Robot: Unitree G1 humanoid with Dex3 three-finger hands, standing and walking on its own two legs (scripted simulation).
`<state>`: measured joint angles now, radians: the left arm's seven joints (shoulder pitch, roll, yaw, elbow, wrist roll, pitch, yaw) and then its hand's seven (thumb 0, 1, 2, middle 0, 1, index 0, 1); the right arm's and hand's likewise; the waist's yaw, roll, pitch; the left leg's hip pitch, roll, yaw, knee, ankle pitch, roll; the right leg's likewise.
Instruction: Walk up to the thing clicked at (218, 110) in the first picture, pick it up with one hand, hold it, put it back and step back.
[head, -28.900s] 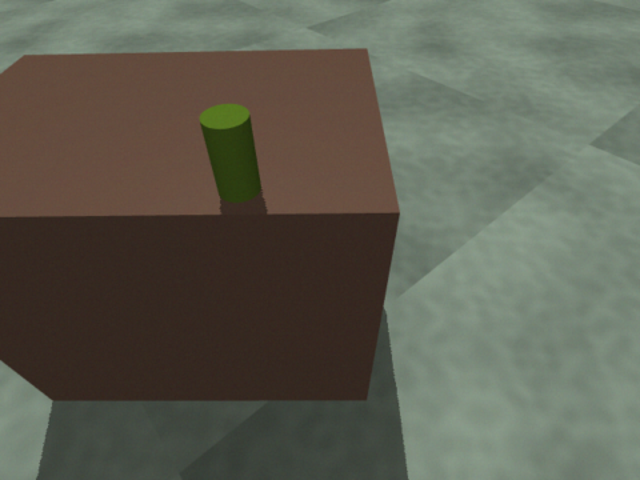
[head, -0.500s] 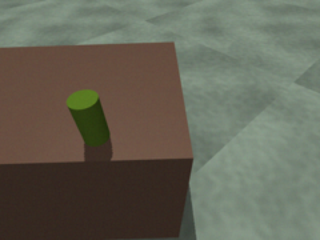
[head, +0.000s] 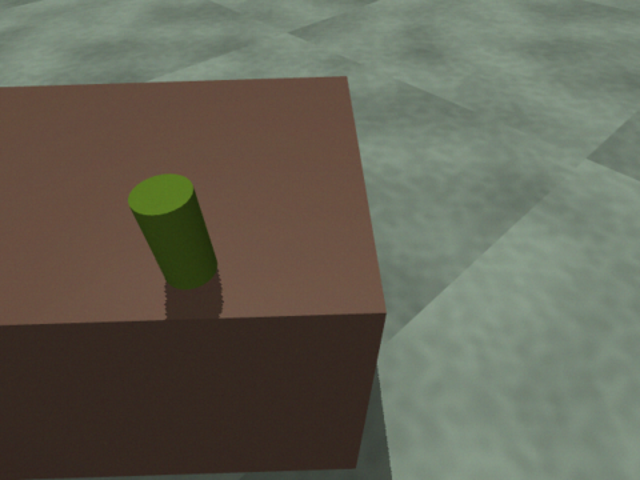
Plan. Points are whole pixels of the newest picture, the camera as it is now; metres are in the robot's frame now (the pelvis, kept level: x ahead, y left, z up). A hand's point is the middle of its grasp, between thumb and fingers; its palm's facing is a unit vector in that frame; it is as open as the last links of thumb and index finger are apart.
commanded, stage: step back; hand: left
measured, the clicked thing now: (177, 234) +0.44 +0.21 +0.09
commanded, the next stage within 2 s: none
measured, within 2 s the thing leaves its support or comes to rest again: neither
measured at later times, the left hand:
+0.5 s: hand out of the picture +0.04 +0.29 -0.18, palm faces +0.00 -0.92 -0.39, open 7.4 cm
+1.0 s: hand out of the picture -0.11 +0.27 -0.16, palm faces -0.10 -0.91 -0.41, open 7.4 cm
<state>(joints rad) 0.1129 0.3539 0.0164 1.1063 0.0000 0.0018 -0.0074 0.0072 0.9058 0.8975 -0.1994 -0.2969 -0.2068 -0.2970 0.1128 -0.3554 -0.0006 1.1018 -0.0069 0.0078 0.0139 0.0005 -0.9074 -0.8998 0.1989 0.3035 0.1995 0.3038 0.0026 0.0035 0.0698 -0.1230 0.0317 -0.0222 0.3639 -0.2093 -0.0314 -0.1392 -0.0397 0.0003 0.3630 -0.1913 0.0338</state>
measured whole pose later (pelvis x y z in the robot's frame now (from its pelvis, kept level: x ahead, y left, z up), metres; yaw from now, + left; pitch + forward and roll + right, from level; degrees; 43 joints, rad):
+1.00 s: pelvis -0.20 +0.01 -0.02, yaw -5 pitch -3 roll +1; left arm 0.18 0.35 0.07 0.87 0.04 0.04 -0.01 0.01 0.91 0.90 -0.20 -0.30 -0.21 -0.30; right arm 0.08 -0.37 -0.05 0.86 0.00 0.07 -0.01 0.00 -0.91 -0.90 0.20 0.30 0.20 0.30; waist 0.03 0.04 0.19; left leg -0.40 -0.02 -0.04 0.89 -0.50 0.01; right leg -0.25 0.05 0.04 0.64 -0.34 -0.05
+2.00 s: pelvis -0.51 +0.01 -0.03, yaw +0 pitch -1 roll +0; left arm 0.12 0.38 0.07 0.79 0.04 0.05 0.02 0.01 0.90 0.90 -0.20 -0.30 -0.21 -0.30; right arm 0.19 -0.40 -0.04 0.86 -0.02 0.05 -0.02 0.00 -0.91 -0.90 0.20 0.30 0.20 0.30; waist 0.01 0.02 0.17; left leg -0.30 -0.04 -0.06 0.77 -0.46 -0.01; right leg -0.39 -0.04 -0.02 0.68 -0.28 0.01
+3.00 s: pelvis -0.63 -0.01 -0.02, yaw -1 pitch -3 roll -1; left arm 0.17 0.37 0.06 1.00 0.03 -0.03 -0.01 0.01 0.91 0.90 -0.20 -0.30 -0.21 -0.30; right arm 0.21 -0.37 -0.04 0.99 -0.02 0.03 0.01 0.00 -0.91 -0.90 0.20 0.30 0.20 0.30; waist 0.01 0.03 0.07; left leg -0.29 0.00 -0.09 0.74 -0.45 -0.01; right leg -0.25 0.00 -0.04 0.57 -0.27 -0.01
